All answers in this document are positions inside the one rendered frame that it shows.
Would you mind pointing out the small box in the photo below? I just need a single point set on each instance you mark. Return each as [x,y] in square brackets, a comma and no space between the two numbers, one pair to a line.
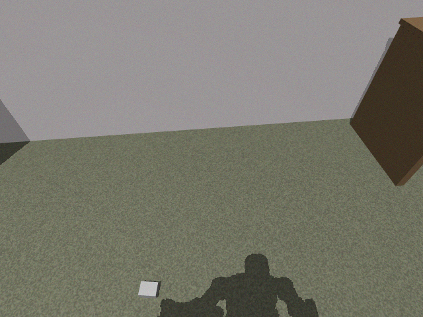
[148,289]

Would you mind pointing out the desk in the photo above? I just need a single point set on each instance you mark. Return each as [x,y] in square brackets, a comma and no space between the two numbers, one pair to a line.
[389,119]

